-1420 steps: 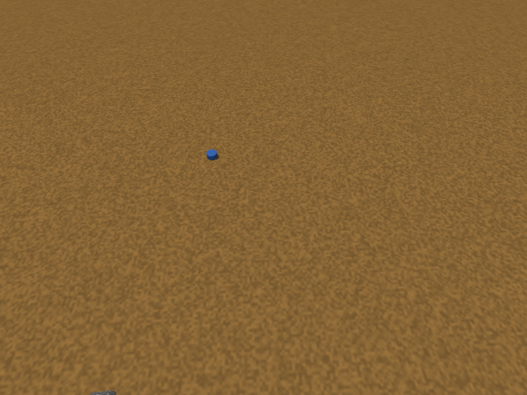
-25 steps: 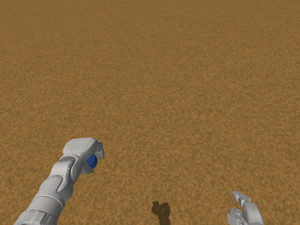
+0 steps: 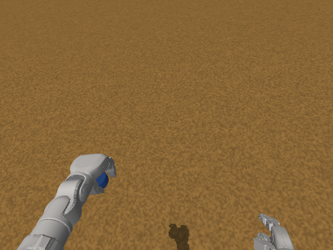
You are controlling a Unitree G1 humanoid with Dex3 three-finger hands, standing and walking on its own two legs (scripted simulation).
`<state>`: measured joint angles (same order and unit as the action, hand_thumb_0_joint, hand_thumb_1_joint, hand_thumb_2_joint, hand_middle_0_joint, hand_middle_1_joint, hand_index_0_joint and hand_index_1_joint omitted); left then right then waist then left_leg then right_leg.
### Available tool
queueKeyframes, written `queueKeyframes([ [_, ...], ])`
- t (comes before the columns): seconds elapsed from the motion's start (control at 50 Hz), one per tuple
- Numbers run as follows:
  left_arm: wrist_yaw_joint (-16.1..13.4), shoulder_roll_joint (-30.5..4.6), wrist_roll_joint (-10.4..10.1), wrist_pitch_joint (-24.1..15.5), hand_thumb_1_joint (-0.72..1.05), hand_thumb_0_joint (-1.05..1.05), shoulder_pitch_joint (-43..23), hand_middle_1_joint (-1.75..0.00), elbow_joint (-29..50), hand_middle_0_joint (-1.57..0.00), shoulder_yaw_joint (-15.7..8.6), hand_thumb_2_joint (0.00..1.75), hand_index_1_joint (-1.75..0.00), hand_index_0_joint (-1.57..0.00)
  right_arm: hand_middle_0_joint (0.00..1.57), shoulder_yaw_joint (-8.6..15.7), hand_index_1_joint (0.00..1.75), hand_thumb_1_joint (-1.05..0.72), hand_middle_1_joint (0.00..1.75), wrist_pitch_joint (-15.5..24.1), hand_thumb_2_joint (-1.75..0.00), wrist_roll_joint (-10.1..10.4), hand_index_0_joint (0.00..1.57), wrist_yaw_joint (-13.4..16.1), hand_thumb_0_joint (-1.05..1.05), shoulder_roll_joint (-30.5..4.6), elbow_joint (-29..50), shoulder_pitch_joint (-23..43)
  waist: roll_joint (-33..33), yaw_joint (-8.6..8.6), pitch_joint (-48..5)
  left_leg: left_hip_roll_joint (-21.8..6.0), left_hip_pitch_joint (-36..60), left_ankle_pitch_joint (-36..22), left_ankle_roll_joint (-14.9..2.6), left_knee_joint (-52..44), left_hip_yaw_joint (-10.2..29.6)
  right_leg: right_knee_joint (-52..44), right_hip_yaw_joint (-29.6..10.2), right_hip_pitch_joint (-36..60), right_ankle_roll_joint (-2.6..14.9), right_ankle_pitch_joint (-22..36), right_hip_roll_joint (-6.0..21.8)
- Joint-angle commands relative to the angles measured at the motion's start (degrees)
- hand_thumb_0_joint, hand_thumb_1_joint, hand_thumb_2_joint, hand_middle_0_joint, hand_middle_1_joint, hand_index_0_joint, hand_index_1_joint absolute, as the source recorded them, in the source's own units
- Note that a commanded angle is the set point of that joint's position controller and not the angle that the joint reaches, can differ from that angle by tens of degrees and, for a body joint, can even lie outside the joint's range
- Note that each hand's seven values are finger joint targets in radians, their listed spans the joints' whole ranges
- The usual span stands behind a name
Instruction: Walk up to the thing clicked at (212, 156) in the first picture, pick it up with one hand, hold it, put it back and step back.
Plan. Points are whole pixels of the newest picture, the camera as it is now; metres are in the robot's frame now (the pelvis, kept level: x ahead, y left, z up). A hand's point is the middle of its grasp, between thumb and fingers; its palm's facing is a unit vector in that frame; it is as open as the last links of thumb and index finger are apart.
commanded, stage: crouch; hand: left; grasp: from above
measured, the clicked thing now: (97, 179) +0.30 +0.24 -0.07
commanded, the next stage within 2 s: none
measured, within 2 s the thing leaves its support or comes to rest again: neither
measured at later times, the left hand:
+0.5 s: hand (100, 194) +0.28 +0.24 -0.13, palm faces -0.45 -0.02 -0.89, open 7.1 cm
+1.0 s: hand (114, 209) +0.31 +0.27 -0.38, palm faces -0.46 +0.00 -0.89, open 6.9 cm
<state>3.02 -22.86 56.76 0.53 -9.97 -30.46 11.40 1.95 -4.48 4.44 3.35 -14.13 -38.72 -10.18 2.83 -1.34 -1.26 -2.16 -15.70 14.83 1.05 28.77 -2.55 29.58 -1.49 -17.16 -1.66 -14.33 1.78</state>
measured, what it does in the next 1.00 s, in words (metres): lowers itself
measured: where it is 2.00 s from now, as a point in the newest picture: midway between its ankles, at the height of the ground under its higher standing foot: outside the picture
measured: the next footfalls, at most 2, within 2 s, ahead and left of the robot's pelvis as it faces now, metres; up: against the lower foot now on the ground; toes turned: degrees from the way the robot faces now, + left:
none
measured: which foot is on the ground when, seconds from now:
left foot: down 0.00-1.00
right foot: down 0.00-1.00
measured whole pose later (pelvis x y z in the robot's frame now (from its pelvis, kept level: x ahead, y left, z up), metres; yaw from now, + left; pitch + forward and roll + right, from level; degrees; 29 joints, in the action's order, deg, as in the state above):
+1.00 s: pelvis -0.07 +0.02 -0.24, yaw +0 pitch +33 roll -3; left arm -20.0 -25.9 67.5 -5.7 -35.6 -66.2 1.5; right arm 4.5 1.2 -2.8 -0.2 -13.0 -43.1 -11.8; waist 2.7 6.1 -12.0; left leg -1.7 -97.9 35.7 -0.3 100.8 2.1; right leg 97.8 -0.9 -96.3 -2.9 -34.3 1.8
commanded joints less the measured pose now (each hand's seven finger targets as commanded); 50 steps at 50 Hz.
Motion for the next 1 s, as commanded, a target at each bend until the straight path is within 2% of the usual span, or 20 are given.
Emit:
queueKeyframes([
  [0.0, -2.31, -11.99, -0.10, -0.18, 0.54, 0.00, -15.88, -0.45, 9.97, -0.92, -6.36, 0.44, -0.42, -0.95, 0.20, 2.24, 0.30, -0.90, 0.30, 2.15, -0.90, -0.18, 0.20, 0.40, 0.00, -7.16, 8.64, 5.41, -1.38, -0.31, -12.10, 2.67, 6.43, -12.27, -1.38, -3.35, -0.32, -4.47, 1.65, 3.18, 2.16, 9.00, -2.96],
  [0.04, -2.43, -10.79, 0.15, -0.17, 0.53, 0.00, -15.53, -0.46, 9.24, -0.92, -5.33, 0.45, -0.43, -0.95, 0.20, 2.18, 0.30, -0.90, 0.30, 2.12, -0.90, -0.23, 0.20, 0.36, 0.00, -7.10, 8.76, 5.40, -1.77, 0.27, -11.66, 2.56, 6.27, -11.98, -1.35, -3.37, -0.19, -4.28, 1.66, 2.68, 2.22, 8.71, -3.06],
  [0.06, -2.56, -11.39, 0.23, -0.09, 0.57, 0.00, -15.46, -0.52, 9.48, -0.92, -6.25, 0.37, -0.46, -0.98, 0.20, 2.31, 0.30, -0.92, 0.30, 2.06, -0.91, -0.26, 0.20, 0.33, 0.00, -7.10, 8.73, 5.35, -1.98, 0.13, -12.19, 2.67, 6.56, -12.62, -1.45, -3.18, -0.20, -4.36, 1.65, 3.11, 2.10, 9.48, -2.94],
  [0.08, -2.77, -11.90, 0.13, -0.31, 0.49, 0.00, -16.41, -0.46, 11.56, -0.84, -6.53, 0.37, -0.42, -0.90, 0.20, 2.37, 0.30, -0.88, 0.30, 2.04, -0.89, -0.23, 0.20, 0.32, 0.00, -7.19, 8.79, 5.31, -1.32, -0.11, -13.46, 2.71, 7.02, -13.10, -1.35, -3.07, -0.21, -4.20, 1.55, 3.58, 2.11, 9.89, -2.94],
  [0.14, -3.59, -9.99, 0.57, -0.31, 0.47, 0.00, -13.77, -0.39, 7.95, -0.88, -5.62, 0.36, -0.37, -0.90, 0.20, 2.34, 0.30, -0.88, 0.30, 1.90, -0.90, -0.28, 0.20, 0.22, 0.00, -7.04, 8.68, 4.97, -3.39, 0.56, -11.46, 2.56, 6.15, -13.81, -1.45, -2.59, -0.03, -3.90, 1.81, 2.62, 2.01, 10.66, -3.05],
  [0.28, -10.26, -8.12, 3.28, -2.38, 0.50, 0.00, -15.59, -0.35, 0.32, -0.91, -5.66, 0.33, -0.33, -0.94, 0.20, 2.92, 0.30, -0.88, 0.30, 1.50, -0.90, -1.47, 0.20, -0.48, 0.00, -7.14, 6.70, 2.92, -5.05, 2.38, -10.62, 2.98, 0.52, -10.89, -1.46, 1.86, 0.05, -0.40, 1.79, -3.02, 1.87, 8.66, -2.53],
  [0.32, -12.78, -9.92, 4.75, -2.83, 0.52, 0.00, -18.96, -0.34, -1.72, -0.93, -6.89, 0.32, -0.31, -0.95, 0.20, 3.59, 0.30, -0.88, 0.30, 1.26, -0.90, -1.90, 0.20, -0.77, 0.00, -7.50, 5.73, 1.80, -3.44, 2.44, -13.82, 3.16, -1.32, -11.86, -1.29, 5.31, -0.17, 2.67, 1.58, -4.83, 1.90, 10.04, -2.34],
  [0.44, -18.75, -7.20, 7.67, -4.29, 0.54, 0.00, -25.00, -0.31, -14.38, -0.93, -4.97, 0.24, -0.28, -0.97, 0.20, 4.78, 0.30, -0.89, 0.30, 1.80, -0.90, -3.58, 0.20, -1.91, 0.00, -8.18, 3.32, -2.23, -3.03, 4.87, -18.59, 3.09, -15.49, -8.27, -0.95, 20.17, 0.20, 15.98, 1.58, -18.72, 2.25, 7.32, -2.42],
  [0.48, -20.77, -8.64, 8.61, -4.95, 0.55, 0.00, -27.97, -0.31, -16.05, -0.94, -6.04, 0.22, -0.27, -0.98, 0.20, 5.21, 0.30, -0.89, 0.30, 2.02, -0.90, -3.98, 0.20, -2.20, 0.00, -8.38, 3.52, -2.72, -1.88, 4.43, -22.32, 3.01, -20.54, -8.08, -1.00, 25.30, 0.25, 20.61, 1.50, -22.75, 2.40, 6.91, -2.48],
  [0.56, -24.01, -8.13, 9.92, -4.86, 0.56, 0.00, -30.33, -0.31, -23.34, -0.96, -6.58, 0.23, -0.27, -0.99, 0.20, 5.78, 0.30, -0.90, 0.30, 2.71, -0.90, -4.70, 0.20, -2.50, 0.00, -9.18, 3.77, -3.76, -1.79, 5.55, -25.20, 3.02, -31.76, -2.10, -1.37, 33.32, 0.93, 28.72, 2.12, -32.35, 2.66, 1.42, -2.43],
  [0.6, -25.53, -12.38, 10.52, -5.26, 0.54, 0.00, -34.01, -0.29, -20.71, -0.95, -9.25, 0.23, -0.26, -0.98, 0.20, 6.26, 0.30, -0.89, 0.30, 3.31, -0.90, -5.15, 0.20, -2.39, 0.00, -9.68, 3.26, -4.12, 1.80, 4.16, -30.31, 2.86, -34.80, -0.01, -1.26, 37.05, 1.21, 33.26, 2.50, -36.99, 3.11, -1.10, -2.59],
  [0.66, -26.43, -11.19, 10.78, -4.91, 0.56, 0.00, -35.26, -0.28, -23.81, -0.96, -9.00, 0.24, -0.25, -0.99, 0.20, 6.50, 0.30, -0.89, 0.30, 4.16, -0.90, -5.86, 0.20, -2.14, 0.00, -10.01, 2.75, -4.92, 1.29, 6.02, -32.91, 2.63, -42.15, 3.04, -1.62, 42.87, 2.04, 39.36, 3.04, -43.64, 3.29, -3.47, -2.66],
  [0.74, -27.02, -14.54, 10.36, -4.35, 0.52, 0.00, -37.32, -0.29, -22.40, -0.93, -11.91, 0.24, -0.26, -0.96, 0.20, 7.14, 0.30, -0.89, 0.30, 5.14, -0.90, -6.54, 0.20, -1.90, 0.00, -10.60, 2.18, -5.33, 4.53, 5.26, -39.04, 2.11, -45.89, 5.84, -0.93, 47.05, 3.51, 46.40, 3.71, -50.46, 3.67, -6.65, -2.26],
  [0.78, -26.59, -12.56, 10.30, -3.98, 0.56, 0.00, -38.42, -0.29, -25.09, -0.98, -10.67, 0.27, -0.26, -1.00, 0.20, 7.29, 0.30, -0.89, 0.30, 5.49, -0.90, -6.79, 0.20, -1.94, 0.00, -10.67, 1.63, -5.69, 2.20, 6.78, -38.14, 1.92, -50.00, 8.86, -1.17, 49.59, 4.08, 48.67, 4.22, -54.98, 3.65, -9.08, -2.49],
  [0.8, -26.41, -14.46, 10.22, -4.35, 0.56, 0.00, -41.14, -0.29, -23.68, -0.97, -11.50, 0.28, -0.27, -1.00, 0.20, 7.21, 0.30, -0.89, 0.30, 5.71, -0.90, -6.80, 0.20, -1.88, 0.00, -10.69, 1.64, -5.85, 2.79, 6.87, -38.26, 1.94, -51.36, 11.57, -0.95, 50.01, 4.63, 49.99, 4.38, -56.94, 3.78, -11.40, -2.43],
  [0.84, -25.98, -14.13, 9.97, -4.31, 0.56, 0.00, -38.94, -0.31, -27.59, -0.96, -11.56, 0.29, -0.28, -0.99, 0.20, 6.89, 0.30, -0.89, 0.30, 6.15, -0.90, -6.98, 0.20, -1.98, 0.00, -10.70, 1.42, -5.65, 2.67, 7.11, -36.93, 2.17, -54.96, 15.36, -1.05, 51.99, 4.91, 51.97, 4.56, -60.82, 3.85, -14.79, -2.36],
  [0.88, -25.62, -15.72, 10.07, -5.19, 0.61, 0.00, -42.82, -0.32, -25.00, -0.97, -12.13, 0.25, -0.28, -1.02, 0.20, 7.05, 0.30, -0.89, 0.30, 6.74, -0.89, -7.25, 0.20, -2.26, 0.00, -10.96, 1.19, -6.03, 2.46, 7.51, -40.08, 2.35, -56.56, 16.47, -1.19, 54.86, 5.16, 54.41, 4.74, -62.72, 3.90, -15.82, -2.34],
  [0.92, -25.29, -15.04, 10.14, -5.56, 0.62, 0.00, -39.96, -0.32, -30.42, -0.98, -12.25, 0.27, -0.27, -1.03, 0.20, 6.53, 0.30, -0.89, 0.30, 7.32, -0.89, -7.37, 0.20, -2.65, 0.00, -11.05, 0.57, -5.95, 1.08, 7.89, -37.98, 2.48, -60.37, 17.22, -1.36, 57.70, 5.62, 57.13, 5.02, -66.92, 3.87, -16.55, -2.16],
  [0.94, -25.41, -16.56, 10.13, -6.70, 0.63, 0.00, -44.58, -0.32, -25.77, -1.00, -12.73, 0.28, -0.28, -1.04, 0.20, 6.66, 0.30, -0.89, 0.30, 7.65, -0.89, -7.53, 0.20, -2.88, 0.00, -10.91, 0.57, -5.91, 2.67, 7.95, -40.27, 2.81, -61.62, 18.31, -1.54, 59.19, 5.13, 57.87, 4.81, -67.19, 3.90, -17.53, -2.23],
  [0.98, -25.38, -16.44, 10.81, -7.44, 0.65, 0.00, -42.60, -0.32, -30.31, -1.01, -12.77, 0.28, -0.28, -1.05, 0.20, 6.33, 0.30, -0.89, 0.30, 8.28, -0.89, -7.76, 0.20, -3.34, 0.00, -11.06, -0.12, -6.12, 1.67, 8.72, -39.02, 2.85, -64.35, 19.78, -1.61, 61.66, 5.63, 59.99, 5.15, -70.92, 3.80, -18.84, -2.07],
])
